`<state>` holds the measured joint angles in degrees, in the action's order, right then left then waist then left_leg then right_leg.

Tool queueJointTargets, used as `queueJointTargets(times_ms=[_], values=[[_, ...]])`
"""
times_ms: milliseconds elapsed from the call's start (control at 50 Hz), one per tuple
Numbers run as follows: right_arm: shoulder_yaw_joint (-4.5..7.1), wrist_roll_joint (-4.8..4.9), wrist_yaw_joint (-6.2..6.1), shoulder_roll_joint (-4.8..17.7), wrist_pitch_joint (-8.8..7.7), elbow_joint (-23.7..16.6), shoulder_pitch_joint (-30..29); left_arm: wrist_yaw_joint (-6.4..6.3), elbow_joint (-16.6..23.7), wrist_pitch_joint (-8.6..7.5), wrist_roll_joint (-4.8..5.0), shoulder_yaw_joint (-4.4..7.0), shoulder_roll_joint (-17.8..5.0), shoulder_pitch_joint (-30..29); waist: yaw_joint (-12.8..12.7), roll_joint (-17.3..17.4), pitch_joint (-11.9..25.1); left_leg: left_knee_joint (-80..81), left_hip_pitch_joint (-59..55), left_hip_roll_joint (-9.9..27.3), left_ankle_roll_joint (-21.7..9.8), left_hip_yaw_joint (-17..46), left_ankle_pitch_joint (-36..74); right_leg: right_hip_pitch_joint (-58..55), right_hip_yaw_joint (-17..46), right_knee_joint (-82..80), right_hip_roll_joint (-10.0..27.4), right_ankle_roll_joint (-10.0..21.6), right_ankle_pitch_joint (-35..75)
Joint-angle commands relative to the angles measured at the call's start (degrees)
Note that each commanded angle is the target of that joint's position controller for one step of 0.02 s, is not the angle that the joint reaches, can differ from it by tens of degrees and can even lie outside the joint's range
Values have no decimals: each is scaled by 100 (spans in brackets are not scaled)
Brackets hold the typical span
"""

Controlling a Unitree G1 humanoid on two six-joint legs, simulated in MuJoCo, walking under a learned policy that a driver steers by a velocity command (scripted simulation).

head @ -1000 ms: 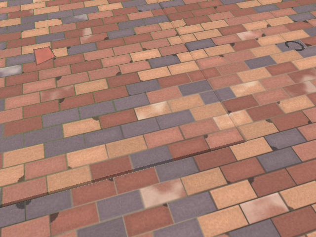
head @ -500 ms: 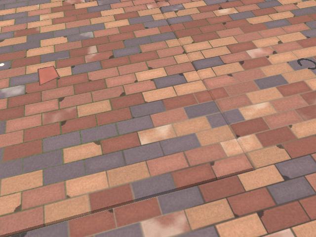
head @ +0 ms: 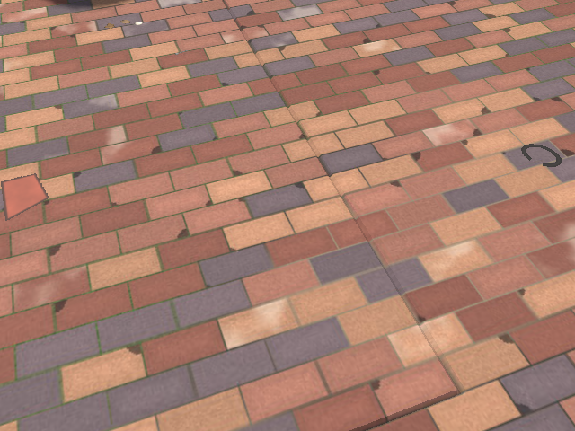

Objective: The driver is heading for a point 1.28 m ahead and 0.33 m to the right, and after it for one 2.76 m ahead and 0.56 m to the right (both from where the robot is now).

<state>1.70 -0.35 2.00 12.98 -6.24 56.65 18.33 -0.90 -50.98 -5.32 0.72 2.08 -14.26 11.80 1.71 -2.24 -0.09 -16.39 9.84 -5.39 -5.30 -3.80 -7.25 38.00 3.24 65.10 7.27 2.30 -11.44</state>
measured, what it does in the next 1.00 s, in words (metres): walks ahead, turning right: right foot, then left foot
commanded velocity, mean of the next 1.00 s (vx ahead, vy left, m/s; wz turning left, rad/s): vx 0.10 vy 0.00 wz -0.44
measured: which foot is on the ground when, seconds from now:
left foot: down 0.00-0.28, up 0.30-0.74, down 0.76-1.00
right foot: up 0.00-0.24, down 0.26-0.76, up 0.78-1.00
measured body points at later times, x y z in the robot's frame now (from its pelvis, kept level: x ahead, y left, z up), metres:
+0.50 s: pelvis +0.17 -0.06 -0.01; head +0.22 -0.09 +0.44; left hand +0.36 +0.18 -0.11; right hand +0.26 -0.35 -0.14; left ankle +0.22 +0.11 -0.68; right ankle +0.25 -0.14 -0.74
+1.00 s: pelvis +0.20 -0.01 +0.00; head +0.25 +0.01 +0.45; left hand +0.46 +0.19 -0.12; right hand +0.20 -0.31 -0.09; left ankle +0.27 +0.08 -0.74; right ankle +0.10 -0.14 -0.63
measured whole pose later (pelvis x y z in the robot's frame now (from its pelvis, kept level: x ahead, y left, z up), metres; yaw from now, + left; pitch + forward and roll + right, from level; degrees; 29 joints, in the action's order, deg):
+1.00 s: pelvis +0.20 -0.01 +0.00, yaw -28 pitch +2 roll -2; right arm 2.3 -0.9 -2.8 13.4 0.6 42.7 9.2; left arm -3.5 -38.2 4.0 0.9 5.5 -18.9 12.4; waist 0.8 -2.7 -2.2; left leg -26.0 15.9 2.5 -1.4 -1.1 -11.9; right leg 32.0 9.5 72.0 -7.2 -6.1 -24.7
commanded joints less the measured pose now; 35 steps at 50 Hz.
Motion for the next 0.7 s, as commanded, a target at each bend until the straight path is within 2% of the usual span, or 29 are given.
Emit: queueJointTargets(times_ms=[20,60,100,160,200,220,240,260,280,300,320,340,360,380,420,440,480,520,560,600,660,700], values=[[117,-28,-113,763,-108,-326,-324,-33,197,38,-46,72,-248,278,-301,417,-340,1119,617,1613,-943,1002,837,73,14,-801,224,-150,918],[103,-44,-171,799,-71,-289,-218,4,293,3,-46,32,-134,-89,-179,399,-294,902,518,1452,-724,485,1907,-244,-160,-1811,59,-133,1517],[98,-35,-202,882,-38,-209,-39,58,376,-6,-35,-8,-46,-441,-7,462,-173,715,354,1410,-590,183,2303,-652,-368,-2440,-176,-133,1909],[109,20,-261,966,80,-130,6,159,616,41,-6,15,-187,-791,78,572,-94,274,-384,1658,-500,115,2594,-585,-312,-2897,-321,-55,1644],[146,85,-331,1038,195,-147,-121,247,794,48,-45,75,-350,-817,-12,687,11,-269,-837,1830,-365,153,2901,-545,-352,-3115,-420,99,1028],[172,122,-374,1086,254,-190,-235,284,802,38,-69,126,-454,-591,-151,709,145,-700,-928,1836,-276,138,3174,-803,-447,-3273,-535,191,787],[178,151,-414,1072,313,-255,-351,305,683,19,-81,219,-597,-70,-407,592,385,-1434,-914,1658,-121,34,3304,-1393,-566,-3699,-729,316,953],[159,75,-436,1005,340,-346,-173,270,563,7,-89,386,-1011,492,-541,105,777,-2696,-507,1215,180,-226,2609,-2374,-233,-3946,-614,516,2589],[18,-164,-408,641,270,-539,252,181,647,74,-156,504,-1593,840,-356,-1081,1408,-4778,1376,481,587,-394,-453,-4206,1568,-3530,728,1282,5071],[-95,-142,-315,391,176,-546,585,176,780,95,-210,424,-1473,931,-267,-1536,2330,-6140,2552,-117,643,458,-3242,-5183,3284,-3928,1620,2180,5159],[35,-5,-256,887,161,-577,347,186,943,142,-180,362,-1096,698,-394,-777,2308,-6521,2772,269,554,1009,-2866,-4751,2952,-4150,1291,1948,3801],[69,121,-283,925,213,-707,-108,155,1094,190,-126,319,-911,182,-309,-310,1625,-6355,3033,474,523,899,-2328,-4024,2327,-4310,980,1610,2762],[95,70,-361,887,297,-723,-346,127,1177,243,-67,290,-827,-107,-213,212,1115,-5927,2963,692,575,854,-1957,-3212,1905,-4507,722,1365,2126],[152,18,-436,955,388,-797,-449,106,1234,278,-58,275,-794,-243,-100,174,894,-5480,2664,801,588,868,-1728,-2586,1746,-4661,540,1250,1669],[152,-36,-488,788,503,-877,-386,88,1303,324,-161,309,-871,-308,46,-199,768,-4927,2176,668,652,743,-1426,-1936,1498,-4811,202,1208,1561],[145,-29,-518,718,519,-891,-354,63,1331,327,-167,326,-892,-270,52,-307,799,-4646,2137,608,696,732,-1376,-1918,1446,-4800,141,1216,1646],[153,-17,-569,696,538,-960,-473,-11,1378,350,-123,366,-965,-138,-20,-348,913,-4185,2238,547,790,811,-1275,-2093,1600,-4762,173,1226,1459],[172,-6,-593,717,571,-1052,-671,-84,1451,414,-76,389,-1005,-108,-103,-386,957,-3827,2289,530,850,917,-1101,-2162,1807,-4787,160,1146,626],[189,8,-592,727,587,-1141,-869,-134,1520,476,-61,400,-1020,-125,-165,-482,845,-3474,2254,478,868,963,-983,-2081,1989,-4847,84,1037,-194],[197,22,-571,726,557,-1206,-979,-168,1566,527,-75,415,-1031,-97,-215,-583,746,-3145,2124,416,861,982,-994,-2038,2151,-4862,42,985,-480],[207,75,-509,736,465,-1248,-991,-195,1639,597,-89,433,-1014,-43,-263,-681,728,-2589,1781,321,802,979,-1135,-2166,2402,-4804,19,952,-333],[226,117,-452,771,407,-1238,-843,-202,1707,644,-66,443,-1009,-73,-207,-750,729,-2003,1408,275,709,931,-1154,-2258,2583,-4726,-20,898,-64]])
Keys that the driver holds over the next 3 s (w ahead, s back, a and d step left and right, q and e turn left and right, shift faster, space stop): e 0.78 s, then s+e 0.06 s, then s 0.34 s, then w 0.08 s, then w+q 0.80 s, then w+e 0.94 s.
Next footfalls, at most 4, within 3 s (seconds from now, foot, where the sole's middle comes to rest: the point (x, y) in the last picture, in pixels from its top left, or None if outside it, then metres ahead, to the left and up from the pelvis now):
0.26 right None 0.29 -0.15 -0.78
0.76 left None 0.31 0.06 -0.78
1.24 right None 0.09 -0.13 -0.78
1.86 left None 0.44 0.08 -0.78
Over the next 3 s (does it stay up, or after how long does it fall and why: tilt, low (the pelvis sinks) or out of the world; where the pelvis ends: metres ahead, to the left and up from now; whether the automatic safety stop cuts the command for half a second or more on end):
stays up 0.97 -0.04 -0.01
